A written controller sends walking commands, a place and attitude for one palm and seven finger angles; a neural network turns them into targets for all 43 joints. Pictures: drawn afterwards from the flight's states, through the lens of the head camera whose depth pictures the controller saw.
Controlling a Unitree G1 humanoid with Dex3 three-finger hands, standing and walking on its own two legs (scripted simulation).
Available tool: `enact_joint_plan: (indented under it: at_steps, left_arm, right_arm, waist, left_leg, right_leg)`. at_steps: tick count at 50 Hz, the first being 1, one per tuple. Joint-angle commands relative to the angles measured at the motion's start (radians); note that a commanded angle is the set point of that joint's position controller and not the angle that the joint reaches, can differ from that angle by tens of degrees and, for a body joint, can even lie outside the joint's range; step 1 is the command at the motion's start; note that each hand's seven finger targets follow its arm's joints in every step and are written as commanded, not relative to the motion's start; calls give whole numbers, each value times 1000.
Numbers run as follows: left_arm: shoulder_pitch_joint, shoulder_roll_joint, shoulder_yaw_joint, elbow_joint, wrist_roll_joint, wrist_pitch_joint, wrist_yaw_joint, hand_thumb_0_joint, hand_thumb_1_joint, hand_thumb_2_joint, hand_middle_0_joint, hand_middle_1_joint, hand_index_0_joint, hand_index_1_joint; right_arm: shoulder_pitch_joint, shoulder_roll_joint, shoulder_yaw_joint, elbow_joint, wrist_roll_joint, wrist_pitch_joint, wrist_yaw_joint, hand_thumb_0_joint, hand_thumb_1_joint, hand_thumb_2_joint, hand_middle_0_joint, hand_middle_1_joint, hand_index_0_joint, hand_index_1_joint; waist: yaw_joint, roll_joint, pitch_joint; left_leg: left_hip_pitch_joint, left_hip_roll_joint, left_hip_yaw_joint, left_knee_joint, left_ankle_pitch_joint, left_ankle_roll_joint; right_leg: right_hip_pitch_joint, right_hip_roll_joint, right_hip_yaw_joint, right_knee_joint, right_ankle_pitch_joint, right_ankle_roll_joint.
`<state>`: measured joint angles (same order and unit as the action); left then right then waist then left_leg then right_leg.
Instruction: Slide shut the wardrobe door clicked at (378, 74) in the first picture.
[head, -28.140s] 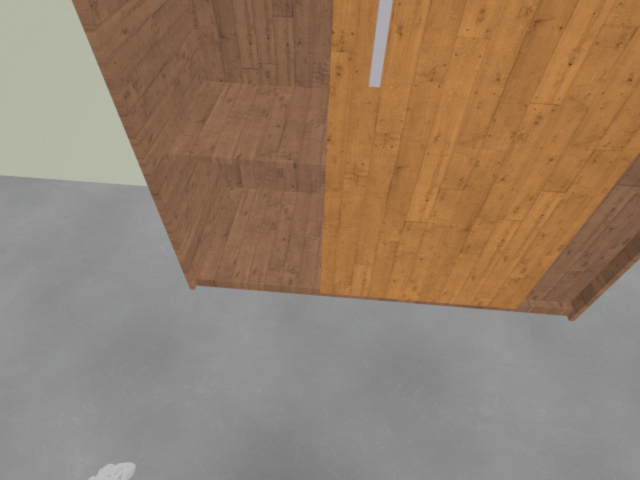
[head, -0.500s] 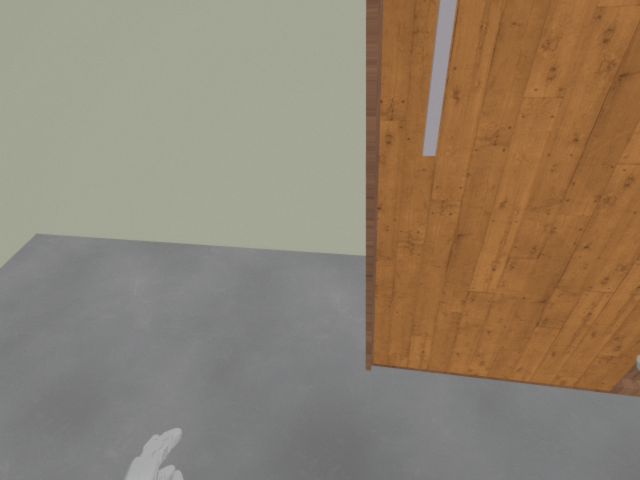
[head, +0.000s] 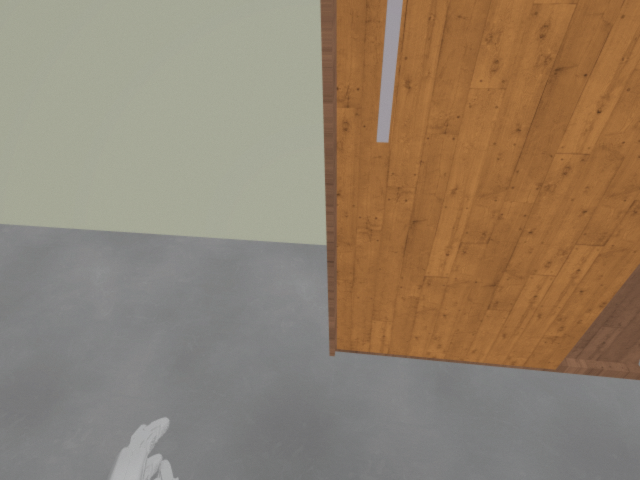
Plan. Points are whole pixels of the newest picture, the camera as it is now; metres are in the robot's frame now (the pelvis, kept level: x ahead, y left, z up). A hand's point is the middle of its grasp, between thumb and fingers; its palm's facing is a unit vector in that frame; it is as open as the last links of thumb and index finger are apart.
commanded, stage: stop stepping back and stand still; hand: right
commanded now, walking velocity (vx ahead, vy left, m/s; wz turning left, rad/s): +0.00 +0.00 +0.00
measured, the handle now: (391, 38) +0.68 -0.08 +0.29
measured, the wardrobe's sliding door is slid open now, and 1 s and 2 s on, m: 0.00 0.00 0.00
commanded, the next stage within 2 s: let the arm hang, fingers relaxed in 0.30 s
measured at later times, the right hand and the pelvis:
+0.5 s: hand (584, 399) +0.22 -0.28 +0.05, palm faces +0.23 +0.85 -0.48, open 7.4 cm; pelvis +0.01 -0.01 +0.00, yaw -2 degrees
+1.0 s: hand out of the picture -0.04 -0.22 -0.16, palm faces +0.03 +0.97 -0.26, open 7.3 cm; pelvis +0.00 -0.01 +0.02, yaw -3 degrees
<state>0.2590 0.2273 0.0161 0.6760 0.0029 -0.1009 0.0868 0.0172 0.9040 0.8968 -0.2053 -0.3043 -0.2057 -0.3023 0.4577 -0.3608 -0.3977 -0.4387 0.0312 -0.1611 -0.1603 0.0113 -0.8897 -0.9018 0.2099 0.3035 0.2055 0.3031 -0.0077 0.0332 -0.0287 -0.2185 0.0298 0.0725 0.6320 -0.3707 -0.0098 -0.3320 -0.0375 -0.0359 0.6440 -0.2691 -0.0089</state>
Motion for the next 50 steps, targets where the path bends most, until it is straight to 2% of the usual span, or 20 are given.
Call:
enact_joint_plan:
  at_steps: [1, 2, 4, 5, 7, 9, 14, 19, 20, 21, 23, 25, 27, 28, 29, 32, 36, 39, 43, 50]
  left_arm:
    - [-132, 98, 19, -183, 13, -94, -3, 0, 900, 900, -200, -300, -200, -300]
    - [-122, 98, 20, -184, 9, -99, -8, 0, 900, 900, -200, -300, -200, -300]
    - [-112, 99, 25, -188, 2, -99, -15, 0, 900, 900, -200, -300, -200, -300]
    - [-104, 102, 31, -194, 0, -95, -20, 0, 900, 900, -200, -300, -200, -300]
    - [-99, 99, 33, -191, -2, -86, -21, 0, 900, 900, -200, -300, -200, -300]
    - [-105, 96, 29, -185, -4, -79, -19, 0, 900, 900, -200, -300, -200, -300]
    - [-130, 97, 21, -199, -7, -71, -6, 0, 900, 900, -200, -300, -200, -300]
    - [-140, 91, 20, -210, -5, -70, -5, 0, 900, 900, -200, -300, -200, -300]
    - [-169, 309, 82, 52, 2, -91, -92, 0, 900, 900, -200, -300, -200, -300]
    - [-119, 246, 83, 33, -8, -24, -94, 0, 900, 900, -200, -300, -200, -300]
    - [-115, 226, 60, 25, 8, 16, -91, 0, 900, 900, -200, -300, -200, -300]
    - [-144, 245, 46, 32, 17, 39, -90, 0, 900, 900, -200, -300, -200, -300]
    - [-151, 253, 45, 64, 19, 57, -91, 0, 900, 900, -200, -300, -200, -300]
    - [-150, 239, 40, 83, 21, 70, -91, 0, 900, 900, -200, -300, -200, -300]
    - [-145, 227, 33, 108, 25, 81, -91, 0, 900, 900, -200, -300, -200, -300]
    - [-143, 224, 20, 168, 29, 95, -88, 0, 900, 900, -200, -300, -200, -300]
    - [-119, 199, 13, 251, 24, 98, -76, 0, 900, 900, -200, -300, -200, -300]
    - [-83, 195, 20, 301, 21, 97, -67, 0, 900, 900, -200, -300, -200, -300]
    - [-55, 194, 24, 349, 16, 100, -60, 0, 900, 900, -200, -300, -200, -300]
    - [-54, 198, 29, 388, 20, 104, -59, 0, 900, 900, -200, -300, -200, -300]
  right_arm:
    - [-75, -230, -131, -333, -19, -115, -4, 0, -900, -900, 200, 300, 200, 300]
    - [-38, -228, -138, -323, -20, -116, -6, 0, -900, -900, 200, 300, 200, 300]
    - [28, -209, -139, -262, -12, -107, -3, 0, -900, -900, 200, 300, 200, 300]
    - [35, -196, -133, -247, -8, -105, 0, 0, -900, -900, 200, 300, 200, 300]
    - [36, -195, -130, -224, 2, -103, 2, 0, -900, -900, 200, 300, 200, 300]
    - [16, -182, -112, -194, 6, -95, 4, 0, -900, -900, 200, 300, 200, 300]
    - [-25, -197, -109, -189, 4, -84, 6, 0, -900, -900, 200, 300, 200, 300]
    - [0, -206, -115, -240, 4, -89, 3, 0, -900, -900, 200, 300, 200, 300]
    - [-20, -57, 283, 582, -73, 63, 146, 0, -900, -900, 200, 300, 200, 300]
    - [-25, -54, 261, 605, -63, 133, 159, 0, -900, -900, 200, 300, 200, 300]
    - [-91, -41, 284, 687, -67, 145, 162, 0, -900, -900, 200, 300, 200, 300]
    - [-143, -81, 295, 797, -66, 145, 162, 0, -900, -900, 200, 300, 200, 300]
    - [-213, -119, 309, 926, -63, 141, 162, 0, -900, -900, 200, 300, 200, 300]
    - [-247, -121, 322, 987, -61, 147, 160, 0, -900, -900, 200, 300, 200, 300]
    - [-268, -116, 333, 1048, -58, 150, 158, 0, -900, -900, 200, 300, 200, 300]
    - [-290, -110, 353, 1198, -51, 154, 154, 0, -900, -900, 200, 300, 200, 300]
    - [-254, -76, 360, 1356, -45, 151, 154, 0, -900, -900, 200, 300, 200, 300]
    - [-236, -63, 354, 1434, -44, 146, 153, 0, -900, -900, 200, 300, 200, 300]
    - [-223, -50, 356, 1502, -42, 145, 151, 0, -900, -900, 200, 300, 200, 300]
    - [-230, -54, 356, 1546, -43, 151, 148, 0, -900, -900, 200, 300, 200, 300]
  waist:
    - [-4, -291, 11]
    - [-9, -267, -14]
    - [-5, -127, -45]
    - [1, -75, -50]
    - [13, -33, -71]
    - [17, -67, -61]
    - [4, -79, -54]
    - [-1, -99, -66]
    - [41, -94, -28]
    - [24, -78, -98]
    - [12, -13, -87]
    - [-1, 88, -60]
    - [12, 165, -51]
    - [23, 143, -16]
    - [27, 81, -3]
    - [24, -95, 18]
    - [16, -152, 13]
    - [19, -141, -10]
    - [18, -85, 23]
    - [15, -62, 60]
  left_leg:
    - [-4, -25, -37, -7, -4, 8]
    - [26, -23, -35, -86, 45, 10]
    - [95, -9, -62, -176, 132, 19]
    - [81, 16, -100, -205, 172, 34]
    - [16, 72, -170, -240, 218, 58]
    - [-25, 75, -170, -239, 242, 54]
    - [13, 20, -89, -200, 239, 18]
    - [40, 27, -99, -226, 248, 23]
    - [-52, 112, -71, -61, 466, 32]
    - [-47, 109, -101, -81, 382, 27]
    - [-53, 71, -70, -52, 205, 28]
    - [-4, 73, -79, -91, 208, 37]
    - [-30, 123, -126, -155, 249, 71]
    - [-73, 135, -130, -184, 202, 84]
    - [-83, 141, -141, -202, 179, 87]
    - [-51, 93, -123, -220, 68, 64]
    - [-3, 86, -125, -277, 36, 63]
    - [14, 88, -120, -309, 63, 67]
    - [11, 86, -100, -331, 78, 65]
    - [10, 78, -83, -332, 39, 59]
  right_leg:
    - [-11, -191, 310, -394, -57, -91]
    - [14, -168, 251, -347, 9, -80]
    - [-9, -102, 148, -276, 40, -39]
    - [5, -68, 107, -226, 52, -23]
    - [73, -40, 66, -143, 110, -10]
    - [111, -46, 67, -141, 155, -10]
    - [106, -72, 112, -227, 210, -23]
    - [102, -54, 98, -230, 187, -22]
    - [40, -77, 111, -50, 420, -32]
    - [70, -85, 94, -63, 393, -21]
    - [7, -108, 165, -102, 325, -52]
    - [-42, -92, 183, -126, 297, -61]
    - [10, -44, 140, -95, 256, -41]
    - [33, -29, 125, -94, 221, -33]
    - [55, -23, 112, -103, 205, -28]
    - [63, -41, 144, -207, 142, -31]
    - [71, -39, 145, -251, 70, -27]
    - [111, -49, 143, -250, 84, -28]
    - [128, -58, 142, -257, 108, -27]
    - [117, -68, 158, -308, 52, -32]
